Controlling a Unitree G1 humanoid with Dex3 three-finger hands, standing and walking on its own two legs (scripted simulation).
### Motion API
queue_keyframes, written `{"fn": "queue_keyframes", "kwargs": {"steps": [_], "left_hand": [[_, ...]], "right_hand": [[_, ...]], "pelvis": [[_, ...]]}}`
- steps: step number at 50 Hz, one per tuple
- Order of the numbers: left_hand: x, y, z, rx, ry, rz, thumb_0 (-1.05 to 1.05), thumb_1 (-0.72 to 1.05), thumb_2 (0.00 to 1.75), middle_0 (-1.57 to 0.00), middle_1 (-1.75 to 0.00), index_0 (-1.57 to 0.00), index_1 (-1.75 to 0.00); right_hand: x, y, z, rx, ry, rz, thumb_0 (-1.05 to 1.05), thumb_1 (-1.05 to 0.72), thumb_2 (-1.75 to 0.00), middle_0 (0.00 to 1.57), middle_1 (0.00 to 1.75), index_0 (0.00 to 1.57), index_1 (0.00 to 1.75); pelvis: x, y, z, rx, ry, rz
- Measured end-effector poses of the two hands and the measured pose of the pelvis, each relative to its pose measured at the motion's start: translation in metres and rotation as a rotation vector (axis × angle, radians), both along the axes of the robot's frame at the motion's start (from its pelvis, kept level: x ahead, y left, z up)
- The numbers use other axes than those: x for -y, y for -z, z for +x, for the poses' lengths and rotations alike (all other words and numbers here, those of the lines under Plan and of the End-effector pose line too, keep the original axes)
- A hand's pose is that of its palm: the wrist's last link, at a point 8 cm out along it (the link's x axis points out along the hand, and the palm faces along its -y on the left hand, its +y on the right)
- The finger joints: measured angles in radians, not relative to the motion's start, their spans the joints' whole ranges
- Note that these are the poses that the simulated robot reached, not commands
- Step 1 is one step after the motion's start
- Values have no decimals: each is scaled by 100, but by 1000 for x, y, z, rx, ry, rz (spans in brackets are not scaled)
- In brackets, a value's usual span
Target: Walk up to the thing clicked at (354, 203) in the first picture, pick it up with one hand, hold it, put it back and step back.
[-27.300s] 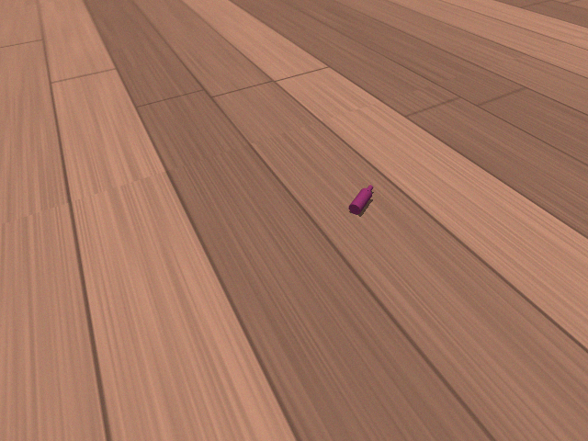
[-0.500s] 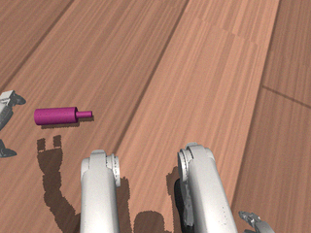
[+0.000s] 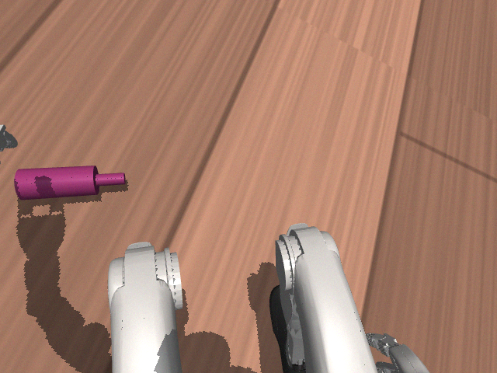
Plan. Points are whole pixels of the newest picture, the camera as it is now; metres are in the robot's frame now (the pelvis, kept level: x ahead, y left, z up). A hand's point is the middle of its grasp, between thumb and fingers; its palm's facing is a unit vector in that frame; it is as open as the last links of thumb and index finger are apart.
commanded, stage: rise first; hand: left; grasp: from above
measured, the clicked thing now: (75, 181) +0.48 +0.31 -0.30
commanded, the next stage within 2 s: approach in 1.72 s
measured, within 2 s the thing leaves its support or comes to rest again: neither
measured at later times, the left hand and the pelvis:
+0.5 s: hand out of the picture +0.42 +0.38 -0.16, palm faces -0.43 -0.09 -0.90, open 14.2 cm; pelvis +0.01 +0.00 -0.01, yaw -1 degrees
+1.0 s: hand (7, 187) +0.42 +0.37 -0.18, palm faces -0.41 -0.11 -0.91, open 14.1 cm; pelvis +0.01 +0.00 -0.02, yaw -2 degrees
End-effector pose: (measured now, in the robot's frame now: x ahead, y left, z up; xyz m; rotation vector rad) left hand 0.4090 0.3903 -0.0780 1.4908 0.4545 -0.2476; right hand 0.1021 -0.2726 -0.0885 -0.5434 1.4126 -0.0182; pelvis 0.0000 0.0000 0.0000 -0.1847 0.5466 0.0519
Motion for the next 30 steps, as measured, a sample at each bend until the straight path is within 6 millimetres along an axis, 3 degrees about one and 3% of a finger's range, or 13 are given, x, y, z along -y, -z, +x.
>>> {"fn": "queue_keyframes", "kwargs": {"steps": [30], "left_hand": [[11, 31, 19, 9, -28, -13, 0, -54, 102, -9, -100, -8, -101]], "right_hand": [[8, 9, -23, -84, 7, -6, 0, -91, -90, 21, 30, 20, 30]], "pelvis": [[4, 14, 6, -7, 17, -1]]}}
